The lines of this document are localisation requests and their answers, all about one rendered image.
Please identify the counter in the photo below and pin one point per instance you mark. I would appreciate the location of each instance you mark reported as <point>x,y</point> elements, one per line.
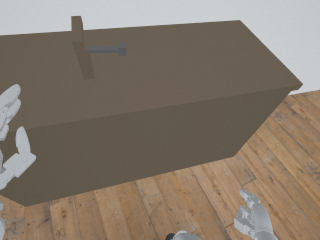
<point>183,95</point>

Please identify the tap lever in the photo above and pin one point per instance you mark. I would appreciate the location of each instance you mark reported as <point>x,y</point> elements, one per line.
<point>120,48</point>

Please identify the left robot hand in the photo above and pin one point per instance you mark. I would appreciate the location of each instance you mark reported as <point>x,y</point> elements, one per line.
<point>17,164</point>

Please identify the robot right shin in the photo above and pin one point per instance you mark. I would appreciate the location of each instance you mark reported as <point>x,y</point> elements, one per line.
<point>181,231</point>

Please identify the right robot hand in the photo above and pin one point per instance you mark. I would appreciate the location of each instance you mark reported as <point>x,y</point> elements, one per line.
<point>256,220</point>

